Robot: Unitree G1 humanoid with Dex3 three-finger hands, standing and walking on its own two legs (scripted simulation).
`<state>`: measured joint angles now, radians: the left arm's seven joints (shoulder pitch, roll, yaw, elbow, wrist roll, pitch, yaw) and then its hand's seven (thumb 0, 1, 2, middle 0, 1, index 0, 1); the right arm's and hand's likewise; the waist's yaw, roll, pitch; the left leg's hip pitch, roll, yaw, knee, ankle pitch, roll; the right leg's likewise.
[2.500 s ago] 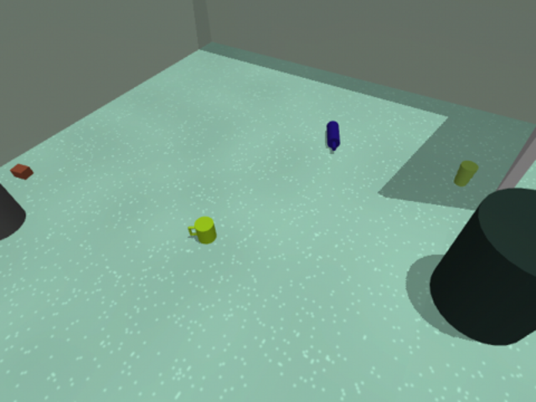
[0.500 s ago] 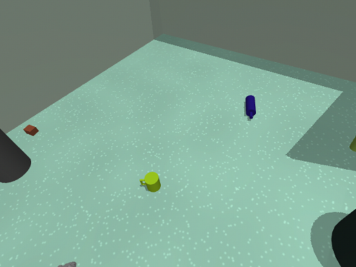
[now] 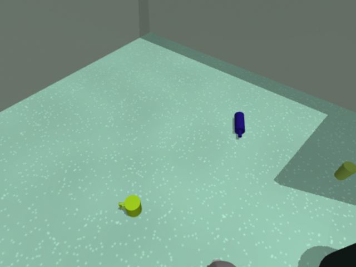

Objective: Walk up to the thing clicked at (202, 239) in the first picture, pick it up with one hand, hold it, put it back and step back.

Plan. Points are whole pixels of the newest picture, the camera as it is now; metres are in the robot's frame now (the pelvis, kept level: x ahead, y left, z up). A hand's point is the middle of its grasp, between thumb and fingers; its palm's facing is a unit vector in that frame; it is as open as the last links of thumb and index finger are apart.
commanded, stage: walk up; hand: left
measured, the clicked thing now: (130, 206) +0.56 +0.25 -0.72
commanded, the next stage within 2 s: stand in 1.70 s
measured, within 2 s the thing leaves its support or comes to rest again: neither
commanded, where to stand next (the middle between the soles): +0.18 -0.02 m, yaw +1 degrees
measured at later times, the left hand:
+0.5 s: hand out of the picture +0.17 +0.25 -0.16, palm faces -0.01 -0.91 -0.41, open 7.4 cm
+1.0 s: hand (80, 262) +0.18 +0.25 -0.15, palm faces +0.01 -0.93 -0.37, open 7.4 cm
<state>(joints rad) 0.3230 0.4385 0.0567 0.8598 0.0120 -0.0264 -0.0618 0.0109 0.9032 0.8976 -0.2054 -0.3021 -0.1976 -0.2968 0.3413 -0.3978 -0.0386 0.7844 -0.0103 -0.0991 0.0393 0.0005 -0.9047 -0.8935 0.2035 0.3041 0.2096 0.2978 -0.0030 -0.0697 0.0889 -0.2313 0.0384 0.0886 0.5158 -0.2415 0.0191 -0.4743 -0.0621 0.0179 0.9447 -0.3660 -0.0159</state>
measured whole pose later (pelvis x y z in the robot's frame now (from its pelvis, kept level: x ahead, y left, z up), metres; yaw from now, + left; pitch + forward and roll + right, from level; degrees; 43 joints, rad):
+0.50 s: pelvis +0.10 -0.03 -0.02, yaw +1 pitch -2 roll +1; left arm 0.22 0.41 0.02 0.87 0.01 -0.03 0.00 0.01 0.90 0.90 -0.21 -0.30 -0.20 -0.30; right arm 0.23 -0.40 -0.04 0.91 -0.01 -0.01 0.02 0.00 -0.91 -0.89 0.20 0.30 0.21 0.30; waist 0.02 0.00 0.11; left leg -0.37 0.02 0.03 0.69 -0.27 0.00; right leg -0.37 -0.06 -0.03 0.75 -0.33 0.01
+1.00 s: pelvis +0.12 -0.02 +0.01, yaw +2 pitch -2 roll +0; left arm 0.10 0.38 -0.01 1.11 0.00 -0.03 0.00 0.01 0.90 0.90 -0.21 -0.30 -0.20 -0.30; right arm 0.05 -0.36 0.00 1.08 0.01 0.00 0.03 0.00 -0.91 -0.89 0.20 0.30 0.21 0.30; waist 0.02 0.01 0.07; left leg -0.22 0.02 0.02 0.46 -0.19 0.00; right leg -0.19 -0.04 -0.01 0.44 -0.21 0.03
